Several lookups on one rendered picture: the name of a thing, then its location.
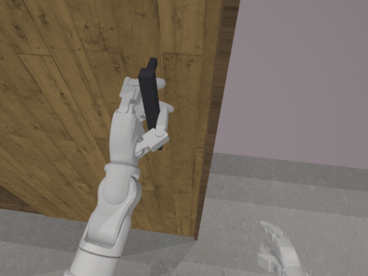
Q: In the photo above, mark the robot left forearm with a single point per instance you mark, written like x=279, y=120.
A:
x=106, y=232

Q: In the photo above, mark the robot right hand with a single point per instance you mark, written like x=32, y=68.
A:
x=275, y=258

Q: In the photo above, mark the robot left hand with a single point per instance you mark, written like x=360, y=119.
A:
x=127, y=125

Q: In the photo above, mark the handle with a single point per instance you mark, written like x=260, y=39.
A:
x=149, y=93

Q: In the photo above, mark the wardrobe door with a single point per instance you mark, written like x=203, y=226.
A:
x=62, y=67
x=9, y=198

